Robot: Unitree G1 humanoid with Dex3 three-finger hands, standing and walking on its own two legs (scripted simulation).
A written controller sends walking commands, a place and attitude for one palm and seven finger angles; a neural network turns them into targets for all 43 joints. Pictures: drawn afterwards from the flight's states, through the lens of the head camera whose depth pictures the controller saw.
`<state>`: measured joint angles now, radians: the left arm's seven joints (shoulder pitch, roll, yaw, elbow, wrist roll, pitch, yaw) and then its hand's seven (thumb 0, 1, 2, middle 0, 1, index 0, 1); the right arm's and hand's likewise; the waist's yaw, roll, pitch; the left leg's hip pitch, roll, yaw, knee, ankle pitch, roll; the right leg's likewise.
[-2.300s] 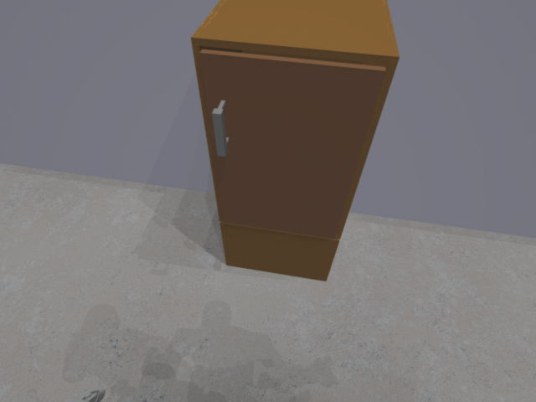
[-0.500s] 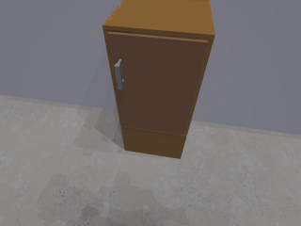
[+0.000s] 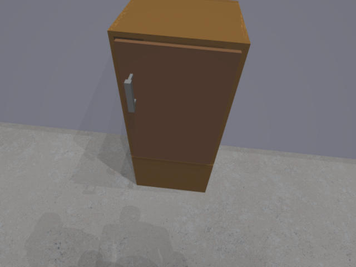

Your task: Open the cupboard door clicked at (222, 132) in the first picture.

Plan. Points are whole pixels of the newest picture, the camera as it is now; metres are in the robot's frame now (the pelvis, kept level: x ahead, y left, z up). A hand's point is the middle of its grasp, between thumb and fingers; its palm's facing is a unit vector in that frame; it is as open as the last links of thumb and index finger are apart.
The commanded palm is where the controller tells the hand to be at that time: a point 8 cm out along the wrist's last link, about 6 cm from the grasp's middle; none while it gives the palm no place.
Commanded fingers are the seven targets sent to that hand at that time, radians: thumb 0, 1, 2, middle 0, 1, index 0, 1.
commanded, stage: take the last steps up to it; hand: left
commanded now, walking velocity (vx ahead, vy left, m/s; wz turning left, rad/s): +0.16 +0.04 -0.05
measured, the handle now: (131, 93) +0.65 +0.20 +0.00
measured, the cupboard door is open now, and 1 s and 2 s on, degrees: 0 0 0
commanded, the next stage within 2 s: come to a stop and stand still in 0.02 s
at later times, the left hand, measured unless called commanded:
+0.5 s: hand (106, 266) +0.16 +0.19 -0.16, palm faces +0.04 -0.98 -0.21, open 7.4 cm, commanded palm none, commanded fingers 0.00 0.90 0.90 -0.20 -0.30 -0.20 -0.30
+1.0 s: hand out of the picture +0.01 +0.21 -0.16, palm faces +0.03 -0.97 -0.23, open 7.4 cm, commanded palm none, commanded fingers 0.00 0.90 0.90 -0.20 -0.30 -0.20 -0.30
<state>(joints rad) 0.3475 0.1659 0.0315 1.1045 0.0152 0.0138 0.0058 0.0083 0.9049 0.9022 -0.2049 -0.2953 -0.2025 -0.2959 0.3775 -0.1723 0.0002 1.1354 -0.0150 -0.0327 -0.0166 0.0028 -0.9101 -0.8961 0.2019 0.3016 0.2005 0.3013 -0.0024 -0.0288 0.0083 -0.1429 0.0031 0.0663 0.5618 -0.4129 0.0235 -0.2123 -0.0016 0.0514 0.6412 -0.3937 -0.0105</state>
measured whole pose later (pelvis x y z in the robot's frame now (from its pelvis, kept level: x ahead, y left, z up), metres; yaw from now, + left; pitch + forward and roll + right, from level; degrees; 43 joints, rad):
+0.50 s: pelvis +0.06 +0.01 +0.00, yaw +2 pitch -1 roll +0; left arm 0.11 0.17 0.04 0.98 0.03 0.02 0.04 0.01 0.91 0.90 -0.20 -0.30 -0.20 -0.30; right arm 0.22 -0.17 -0.05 1.05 -0.01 0.01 -0.03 0.00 -0.91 -0.90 0.20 0.30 0.20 0.30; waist -0.02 -0.01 0.08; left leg -0.34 0.04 0.05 0.84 -0.48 -0.03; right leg -0.34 -0.07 -0.12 0.55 -0.20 -0.01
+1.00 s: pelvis +0.04 +0.03 +0.01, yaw +0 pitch -1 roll +0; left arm 0.36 0.15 -0.01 1.10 0.02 -0.01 0.05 0.01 0.91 0.90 -0.20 -0.29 -0.20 -0.30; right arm 0.22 -0.19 -0.02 1.04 0.00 0.00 -0.01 0.00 -0.93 -0.90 0.20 0.30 0.20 0.30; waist 0.00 0.03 0.03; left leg -0.25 0.02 0.09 0.49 -0.22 0.02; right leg -0.18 -0.01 -0.04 0.46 -0.27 0.00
